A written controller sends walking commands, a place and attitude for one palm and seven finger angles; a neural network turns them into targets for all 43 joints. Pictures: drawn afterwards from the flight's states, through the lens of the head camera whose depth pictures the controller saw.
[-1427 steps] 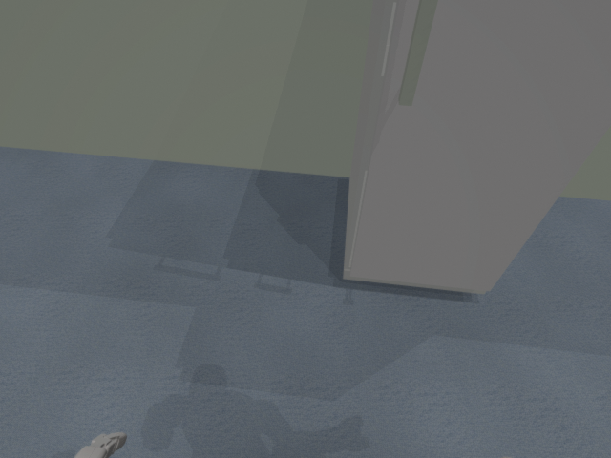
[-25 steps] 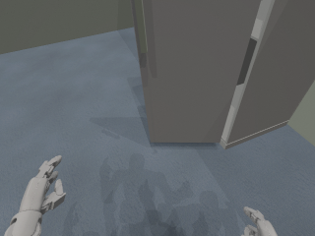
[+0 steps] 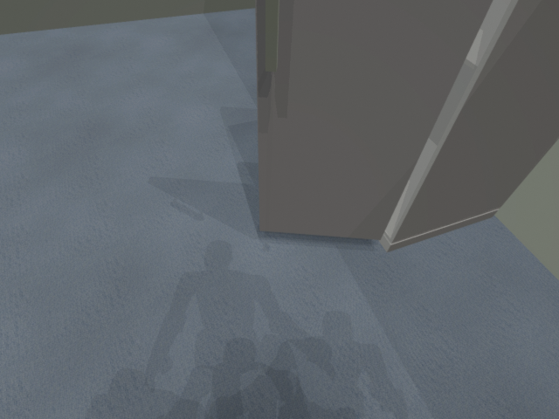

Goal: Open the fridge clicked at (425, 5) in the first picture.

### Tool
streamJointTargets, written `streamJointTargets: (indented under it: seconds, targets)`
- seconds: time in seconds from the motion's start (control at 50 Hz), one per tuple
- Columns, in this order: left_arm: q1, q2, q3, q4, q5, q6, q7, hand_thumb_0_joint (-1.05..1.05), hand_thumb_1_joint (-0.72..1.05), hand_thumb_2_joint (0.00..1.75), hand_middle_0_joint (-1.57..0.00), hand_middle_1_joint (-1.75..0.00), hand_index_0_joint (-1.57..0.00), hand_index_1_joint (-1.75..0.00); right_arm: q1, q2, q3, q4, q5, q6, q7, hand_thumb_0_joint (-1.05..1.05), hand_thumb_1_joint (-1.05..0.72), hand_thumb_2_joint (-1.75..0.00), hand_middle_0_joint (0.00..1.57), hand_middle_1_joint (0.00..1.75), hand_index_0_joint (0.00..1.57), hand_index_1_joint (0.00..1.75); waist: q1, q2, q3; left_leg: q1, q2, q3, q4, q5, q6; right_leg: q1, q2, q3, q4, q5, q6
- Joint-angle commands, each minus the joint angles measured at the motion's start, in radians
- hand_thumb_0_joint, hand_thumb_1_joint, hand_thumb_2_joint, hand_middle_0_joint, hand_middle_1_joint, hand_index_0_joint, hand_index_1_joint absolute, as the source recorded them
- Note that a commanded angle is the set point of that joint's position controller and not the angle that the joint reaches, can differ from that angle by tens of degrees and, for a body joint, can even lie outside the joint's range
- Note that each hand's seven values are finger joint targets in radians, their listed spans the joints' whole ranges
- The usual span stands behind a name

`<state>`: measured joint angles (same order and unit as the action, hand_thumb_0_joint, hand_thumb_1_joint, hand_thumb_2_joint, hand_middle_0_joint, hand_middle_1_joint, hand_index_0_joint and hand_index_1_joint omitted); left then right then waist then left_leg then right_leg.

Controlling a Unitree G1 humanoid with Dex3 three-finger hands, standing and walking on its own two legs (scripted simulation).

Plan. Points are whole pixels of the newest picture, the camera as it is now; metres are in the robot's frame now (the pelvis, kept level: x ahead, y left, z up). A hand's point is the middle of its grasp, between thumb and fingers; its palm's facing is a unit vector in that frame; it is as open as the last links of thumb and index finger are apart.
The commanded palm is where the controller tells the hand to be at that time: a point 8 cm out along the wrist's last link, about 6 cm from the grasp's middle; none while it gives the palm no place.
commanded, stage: let the arm hang, fingers relaxed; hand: left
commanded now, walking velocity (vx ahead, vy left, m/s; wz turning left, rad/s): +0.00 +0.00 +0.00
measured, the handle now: out of the picture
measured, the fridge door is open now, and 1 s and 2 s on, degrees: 65 65 65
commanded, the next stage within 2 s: look to check the result in 0.48 s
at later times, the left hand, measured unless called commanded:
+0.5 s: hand out of the picture +0.06 +0.25 -0.16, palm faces -0.08 -0.94 -0.32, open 7.4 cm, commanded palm none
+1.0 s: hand out of the picture +0.08 +0.23 -0.16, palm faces -0.09 -0.94 -0.33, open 7.4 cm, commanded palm none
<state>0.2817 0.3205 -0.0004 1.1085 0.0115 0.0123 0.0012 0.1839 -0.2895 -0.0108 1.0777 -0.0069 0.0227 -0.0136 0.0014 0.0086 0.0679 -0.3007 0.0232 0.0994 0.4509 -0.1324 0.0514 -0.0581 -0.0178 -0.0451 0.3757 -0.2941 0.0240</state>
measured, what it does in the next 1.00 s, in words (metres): stands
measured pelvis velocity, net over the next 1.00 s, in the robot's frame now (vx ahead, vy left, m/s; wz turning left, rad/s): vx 0.01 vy -0.01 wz -0.03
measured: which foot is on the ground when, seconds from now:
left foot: down 0.00-1.00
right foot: down 0.00-1.00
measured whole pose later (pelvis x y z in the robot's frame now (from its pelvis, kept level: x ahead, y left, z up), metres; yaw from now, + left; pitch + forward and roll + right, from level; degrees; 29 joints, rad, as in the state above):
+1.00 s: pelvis +0.01 -0.01 +0.01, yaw -2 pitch -1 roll +0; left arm 0.14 0.33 -0.02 1.13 0.01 -0.02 0.00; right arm 0.08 -0.32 -0.01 1.15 -0.01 0.01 0.00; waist -0.02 0.01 0.06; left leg -0.23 0.02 0.13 0.35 -0.10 0.03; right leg -0.01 -0.02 -0.02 0.29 -0.27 0.02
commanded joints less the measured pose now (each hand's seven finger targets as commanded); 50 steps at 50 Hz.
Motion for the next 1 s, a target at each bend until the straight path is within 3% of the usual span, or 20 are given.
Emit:
streamJointTargets:
  seconds: [0.0,0.16,0.34,0.5,0.8,0.92,0.98]
  targets:
    - [-0.031,0.166,0.032,-0.034,0.006,-0.025,0.008,0.00,0.90,0.90,-0.20,-0.30,-0.20,-0.30,-0.052,-0.227,-0.050,-0.042,-0.005,-0.032,-0.007,0.00,-0.90,-0.90,0.20,0.30,0.20,0.30,-0.004,0.004,-0.066,0.156,0.141,-0.207,-0.184,-0.104,0.001,-0.125,-0.083,0.063,-0.086,0.007,-0.065]
    - [-0.075,0.205,0.032,-0.032,0.010,-0.031,0.008,0.00,0.90,0.90,-0.20,-0.30,-0.20,-0.30,-0.100,-0.249,-0.054,-0.023,-0.007,-0.033,0.007,0.00,-0.90,-0.90,0.20,0.30,0.20,0.30,-0.001,-0.025,-0.057,0.162,0.139,-0.201,-0.234,-0.155,-0.006,-0.137,-0.094,0.072,-0.102,-0.011,-0.058]
    - [-0.114,0.232,0.029,-0.046,0.010,-0.040,0.007,0.00,0.90,0.90,-0.20,-0.30,-0.20,-0.30,-0.119,-0.259,-0.049,-0.013,-0.003,-0.038,0.014,0.00,-0.90,-0.90,0.20,0.30,0.20,0.30,-0.008,-0.016,-0.064,0.188,0.127,-0.180,-0.214,-0.085,-0.012,-0.145,-0.105,0.092,-0.128,0.009,-0.054]
    - [-0.125,0.228,0.026,-0.038,0.005,-0.039,0.006,0.00,0.90,0.90,-0.20,-0.30,-0.20,-0.30,-0.121,-0.261,-0.045,-0.001,-0.004,-0.039,0.010,0.00,-0.90,-0.90,0.20,0.30,0.20,0.30,-0.014,0.029,-0.071,0.202,0.127,-0.171,-0.202,-0.066,-0.019,-0.141,-0.108,0.104,-0.139,0.009,-0.057]
    - [-0.132,0.212,0.025,-0.018,0.001,-0.042,0.014,0.00,0.90,0.90,-0.20,-0.30,-0.20,-0.30,-0.112,-0.245,-0.037,0.020,-0.001,-0.043,0.001,0.00,-0.90,-0.90,0.20,0.30,0.20,0.30,-0.018,-0.008,-0.118,0.254,0.134,-0.150,-0.142,0.136,-0.018,-0.098,-0.119,0.106,-0.147,0.142,-0.056]
    - [-0.142,0.210,0.024,-0.020,0.001,-0.042,0.016,0.00,0.90,0.90,-0.20,-0.30,-0.20,-0.30,-0.125,-0.241,-0.036,0.021,-0.002,-0.039,0.003,0.00,-0.90,-0.90,0.20,0.30,0.20,0.30,-0.017,-0.014,-0.089,0.249,0.135,-0.144,-0.142,0.141,-0.020,-0.106,-0.121,0.105,-0.154,0.157,-0.053]
    - [-0.145,0.213,0.024,-0.023,0.002,-0.045,0.018,0.00,0.90,0.90,-0.20,-0.30,-0.20,-0.30,-0.125,-0.236,-0.035,0.022,-0.002,-0.040,0.003,0.00,-0.90,-0.90,0.20,0.30,0.20,0.30,-0.016,-0.028,-0.111,0.256,0.136,-0.141,-0.135,0.167,-0.020,-0.088,-0.123,0.107,-0.150,0.196,-0.052]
